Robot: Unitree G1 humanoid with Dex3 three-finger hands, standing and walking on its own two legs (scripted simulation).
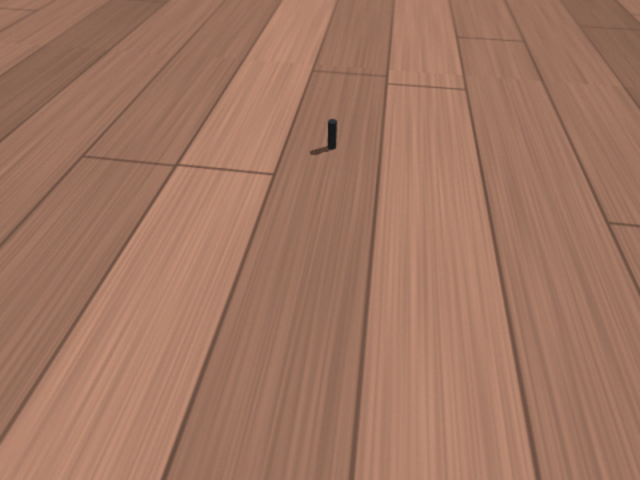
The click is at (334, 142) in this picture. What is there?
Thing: slim round
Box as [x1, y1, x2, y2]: [328, 119, 336, 149]
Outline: 334,119 328,120 328,148 331,149 335,147 336,120
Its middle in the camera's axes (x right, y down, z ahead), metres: +0.05 -0.57 +2.07
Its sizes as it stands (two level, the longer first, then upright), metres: 0.045 0.045 0.156
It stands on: the floor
